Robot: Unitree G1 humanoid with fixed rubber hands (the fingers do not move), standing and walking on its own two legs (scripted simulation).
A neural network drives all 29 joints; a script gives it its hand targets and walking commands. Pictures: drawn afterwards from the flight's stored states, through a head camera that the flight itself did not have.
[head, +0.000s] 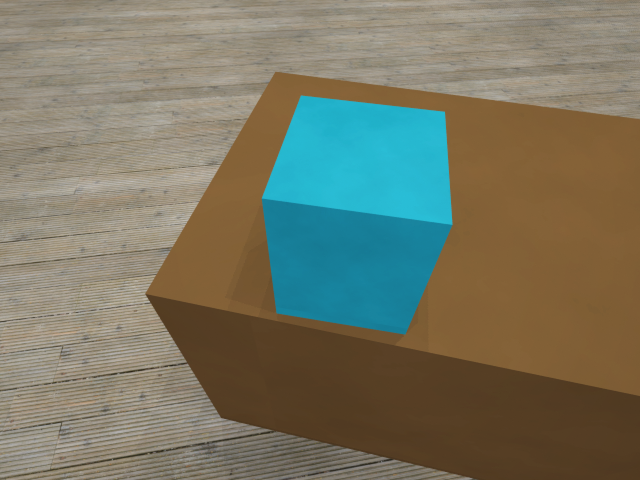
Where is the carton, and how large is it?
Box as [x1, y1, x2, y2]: [262, 96, 451, 333]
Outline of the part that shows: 301,96 262,196 276,312 374,329 405,333 451,226 444,112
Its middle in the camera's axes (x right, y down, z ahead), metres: +0.05 -0.03 +0.57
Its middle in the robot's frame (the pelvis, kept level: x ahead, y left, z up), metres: +0.44 -0.05 +0.06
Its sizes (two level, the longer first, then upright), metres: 0.210 0.200 0.250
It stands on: a pedestal, 0.70 m high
